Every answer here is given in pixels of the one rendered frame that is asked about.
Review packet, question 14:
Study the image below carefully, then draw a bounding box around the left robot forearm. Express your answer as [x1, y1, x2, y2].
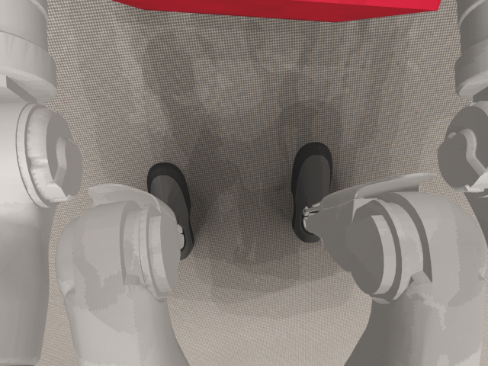
[0, 0, 57, 104]

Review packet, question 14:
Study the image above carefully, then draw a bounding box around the robot right upper arm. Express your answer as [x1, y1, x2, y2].
[438, 96, 488, 247]

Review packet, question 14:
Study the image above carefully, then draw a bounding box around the right robot forearm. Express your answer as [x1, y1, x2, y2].
[454, 0, 488, 102]

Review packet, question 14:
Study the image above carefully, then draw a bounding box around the robot right thigh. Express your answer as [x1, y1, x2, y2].
[344, 191, 486, 366]

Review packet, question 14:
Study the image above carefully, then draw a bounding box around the carton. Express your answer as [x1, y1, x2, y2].
[112, 0, 441, 22]

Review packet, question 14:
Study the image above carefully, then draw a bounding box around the robot thigh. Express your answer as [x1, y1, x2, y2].
[344, 191, 486, 366]
[64, 200, 190, 366]

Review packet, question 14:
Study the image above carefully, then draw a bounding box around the robot left thigh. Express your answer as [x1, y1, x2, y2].
[64, 200, 190, 366]

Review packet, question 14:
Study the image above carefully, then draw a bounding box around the robot left upper arm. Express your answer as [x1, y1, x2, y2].
[0, 101, 82, 366]

